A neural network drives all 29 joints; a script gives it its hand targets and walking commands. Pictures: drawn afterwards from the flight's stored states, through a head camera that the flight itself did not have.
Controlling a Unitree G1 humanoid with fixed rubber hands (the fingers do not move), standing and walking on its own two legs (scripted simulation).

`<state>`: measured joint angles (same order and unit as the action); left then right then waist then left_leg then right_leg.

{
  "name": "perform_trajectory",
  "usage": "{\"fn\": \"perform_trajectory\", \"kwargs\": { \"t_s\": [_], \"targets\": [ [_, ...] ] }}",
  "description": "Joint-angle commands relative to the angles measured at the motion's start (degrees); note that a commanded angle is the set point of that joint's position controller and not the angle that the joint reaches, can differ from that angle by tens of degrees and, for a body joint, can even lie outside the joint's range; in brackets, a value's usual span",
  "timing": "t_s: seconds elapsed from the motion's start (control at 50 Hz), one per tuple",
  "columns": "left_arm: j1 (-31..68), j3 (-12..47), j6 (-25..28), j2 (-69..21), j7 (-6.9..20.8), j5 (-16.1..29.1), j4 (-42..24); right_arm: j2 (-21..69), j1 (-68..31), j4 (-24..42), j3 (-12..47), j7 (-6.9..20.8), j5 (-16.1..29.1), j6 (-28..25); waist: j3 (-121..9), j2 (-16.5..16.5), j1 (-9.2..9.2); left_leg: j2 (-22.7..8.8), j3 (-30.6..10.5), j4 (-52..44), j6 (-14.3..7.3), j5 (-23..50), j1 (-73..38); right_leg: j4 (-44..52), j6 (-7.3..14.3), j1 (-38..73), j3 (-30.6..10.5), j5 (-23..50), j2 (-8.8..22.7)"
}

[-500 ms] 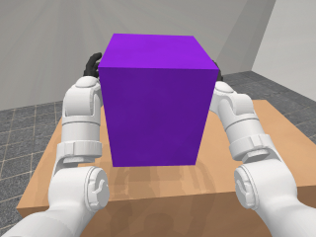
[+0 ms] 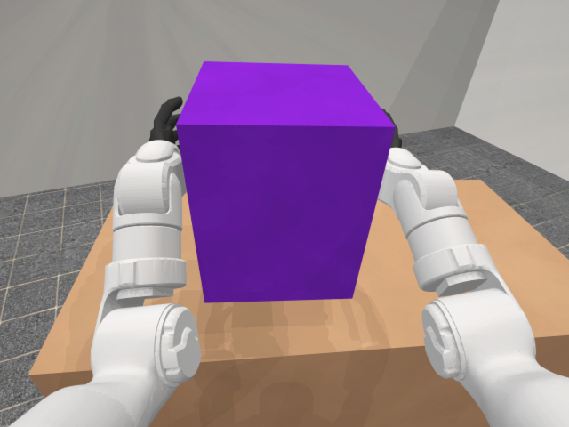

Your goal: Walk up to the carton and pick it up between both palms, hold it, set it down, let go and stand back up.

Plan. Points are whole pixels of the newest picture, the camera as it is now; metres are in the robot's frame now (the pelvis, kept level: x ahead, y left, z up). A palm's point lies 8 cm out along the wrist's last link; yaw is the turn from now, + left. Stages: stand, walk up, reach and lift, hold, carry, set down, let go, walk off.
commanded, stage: hold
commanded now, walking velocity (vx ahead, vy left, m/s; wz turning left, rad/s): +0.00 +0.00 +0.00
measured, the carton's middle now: (278, 180) +0.36 +0.00 +0.23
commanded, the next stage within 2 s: none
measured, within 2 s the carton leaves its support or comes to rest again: neither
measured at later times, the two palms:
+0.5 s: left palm (163, 149) +0.37 +0.15 +0.27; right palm (385, 158) +0.37 -0.14 +0.27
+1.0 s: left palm (164, 150) +0.37 +0.15 +0.27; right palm (384, 160) +0.37 -0.14 +0.27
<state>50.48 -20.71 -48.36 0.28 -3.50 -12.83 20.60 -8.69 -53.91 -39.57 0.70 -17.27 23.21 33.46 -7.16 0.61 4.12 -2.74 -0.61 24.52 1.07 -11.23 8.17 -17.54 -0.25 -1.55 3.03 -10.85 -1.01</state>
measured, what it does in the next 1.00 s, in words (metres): stands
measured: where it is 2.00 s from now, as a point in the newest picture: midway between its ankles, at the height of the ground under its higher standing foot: outside the picture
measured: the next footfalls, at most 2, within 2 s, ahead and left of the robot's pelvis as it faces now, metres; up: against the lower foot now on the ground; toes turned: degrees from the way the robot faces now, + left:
none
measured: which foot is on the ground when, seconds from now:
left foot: down 0.00-1.00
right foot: down 0.00-1.00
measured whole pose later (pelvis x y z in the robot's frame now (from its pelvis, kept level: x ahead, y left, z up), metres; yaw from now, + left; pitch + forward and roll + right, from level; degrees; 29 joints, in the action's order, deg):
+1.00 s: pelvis +0.00 +0.00 +0.00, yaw +0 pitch -5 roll -2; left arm 51.3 -19.5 -48.1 1.4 -3.8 -12.1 22.3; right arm -8.7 -54.6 -41.0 0.6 -17.2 23.4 33.2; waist -8.0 0.5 4.2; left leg -2.7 -0.2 24.6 0.8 -11.1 8.9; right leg -17.1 -0.4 -2.2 2.5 -10.3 -1.0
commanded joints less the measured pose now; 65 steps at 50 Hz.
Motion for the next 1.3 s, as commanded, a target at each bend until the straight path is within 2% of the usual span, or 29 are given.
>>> {"fn": "perform_trajectory", "kwargs": {
  "t_s": [0.0,0.04,0.08,0.1,0.12,0.22,0.28,0.34,0.36,0.38,0.4,0.5,0.6,0.74,1.28],
  "targets": [
    [46.3,27.1,3.7,-36.0,8.1,9.3,-5.9,40.6,-58.5,21.7,15.2,6.2,7.9,-2.6,-20.6,-3.3,0.88,5.1,-0.5,-1.7,1.6,16.2,-11.0,2.3,-3.2,-0.6,-1.9,13.6,-4.4],
    [46.6,28.5,3.6,-36.3,8.2,9.9,-7.6,41.1,-58.3,23.3,16.2,6.0,8.9,-2.5,-22.5,-4.1,0.91,5.2,-0.7,-1.0,2.0,18.5,-11.9,2.0,-3.1,0.8,-2.2,15.8,-4.5],
    [46.7,28.3,3.6,-36.3,8.0,9.9,-8.1,41.1,-58.7,24.0,16.6,5.9,9.2,-2.4,-22.6,-3.5,0.90,5.3,-0.7,-0.7,2.2,19.1,-12.7,1.9,-3.4,0.4,-1.7,15.9,-4.8],
    [45.3,27.3,3.3,-35.6,8.1,9.3,-6.6,41.1,-58.3,23.7,16.6,5.8,8.8,-2.1,-20.8,-2.3,0.46,5.3,-0.4,-1.2,1.8,18.3,-12.1,2.3,-3.7,0.1,-1.8,15.7,-4.6],
    [45.7,27.9,3.4,-35.8,8.1,9.7,-8.1,41.1,-57.6,23.3,16.6,5.9,8.9,-2.1,-21.0,-2.3,0.85,5.3,-0.7,-1.6,1.9,17.6,-11.9,2.2,-3.5,0.5,-1.8,15.1,-4.6],
    [46.1,26.5,3.2,-35.3,8.1,8.6,-4.7,41.3,-59.0,21.6,15.9,6.2,8.3,-2.2,-19.3,-2.6,-0.24,5.2,-0.2,-2.4,1.1,14.5,-10.6,2.6,-3.5,-0.7,-2.0,12.3,-4.3],
    [46.5,25.9,3.4,-35.8,8.4,8.4,-2.8,40.8,-59.8,20.2,14.4,6.5,7.1,-2.5,-17.9,-2.8,-0.04,4.9,-0.3,-2.9,1.1,12.5,-9.3,3.3,-3.0,-1.9,-1.9,9.1,-4.2],
    [48.4,26.5,3.9,-36.0,8.2,9.5,-3.5,41.4,-60.4,20.1,14.2,6.5,7.3,-2.7,-20.0,-3.1,0.24,5.0,-0.3,-2.4,1.2,13.6,-10.3,2.9,-3.0,-2.1,-2.0,10.2,-4.2],
    [48.7,28.3,4.4,-34.7,8.3,11.1,-6.0,43.0,-59.9,22.1,15.4,6.3,8.0,-2.8,-23.1,-2.4,1.69,5.2,-0.3,-1.5,1.2,15.2,-11.0,2.8,-3.3,-0.3,-2.5,14.0,-4.0],
    [48.3,28.5,4.4,-35.1,8.3,11.3,-6.0,42.4,-60.0,22.5,15.7,6.0,8.4,-2.7,-23.3,-3.2,1.20,5.4,-0.5,-1.3,1.5,16.0,-11.5,2.7,-3.5,-0.4,-2.5,15.1,-3.9],
    [48.2,28.4,4.4,-34.9,8.2,11.2,-5.7,42.4,-59.6,22.4,15.9,5.8,8.5,-2.4,-22.6,-2.8,1.60,5.5,-0.3,-1.3,1.6,15.9,-11.6,2.8,-3.6,-0.7,-2.5,15.4,-3.9],
    [46.8,26.3,4.1,-34.6,8.5,9.7,-3.3,41.4,-58.9,20.0,14.7,6.1,7.5,-2.4,-19.6,-2.9,0.67,5.2,-0.4,-2.9,1.0,12.5,-9.9,3.3,-3.2,-1.3,-2.3,10.2,-3.9],
    [47.8,27.3,4.4,-35.4,8.1,10.5,-4.6,41.5,-60.4,21.5,15.5,6.3,8.4,-2.9,-21.7,-3.5,0.62,5.0,-0.6,-1.8,1.5,15.5,-11.3,3.0,-2.9,-1.4,-2.1,11.8,-4.4],
    [47.7,27.5,4.3,-35.8,7.6,10.6,-4.5,41.2,-60.0,20.7,15.1,6.8,8.2,-2.9,-21.1,-3.6,0.53,4.7,-0.6,-2.1,1.5,14.8,-11.0,3.1,-2.7,-2.1,-2.2,10.3,-4.6],
    [47.2,27.3,4.2,-35.5,7.7,10.3,-4.5,41.4,-59.9,21.3,15.5,6.5,8.6,-2.7,-21.0,-3.0,0.57,5.0,-0.7,-1.8,1.4,15.6,-11.2,3.1,-3.0,-1.4,-2.3,12.3,-4.4]
  ]
}}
